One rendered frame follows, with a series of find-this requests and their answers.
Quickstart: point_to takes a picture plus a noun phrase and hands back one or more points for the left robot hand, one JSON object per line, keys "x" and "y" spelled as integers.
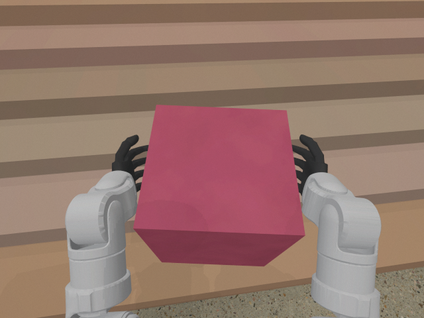
{"x": 123, "y": 159}

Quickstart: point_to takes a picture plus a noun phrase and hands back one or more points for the right robot hand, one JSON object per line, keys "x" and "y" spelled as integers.
{"x": 314, "y": 160}

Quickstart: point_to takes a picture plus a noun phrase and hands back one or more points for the carton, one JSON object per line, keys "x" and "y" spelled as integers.
{"x": 219, "y": 186}

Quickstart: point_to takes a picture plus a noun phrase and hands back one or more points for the robot left forearm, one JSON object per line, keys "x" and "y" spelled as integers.
{"x": 95, "y": 225}

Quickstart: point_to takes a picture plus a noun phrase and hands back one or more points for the robot right forearm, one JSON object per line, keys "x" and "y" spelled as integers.
{"x": 348, "y": 231}

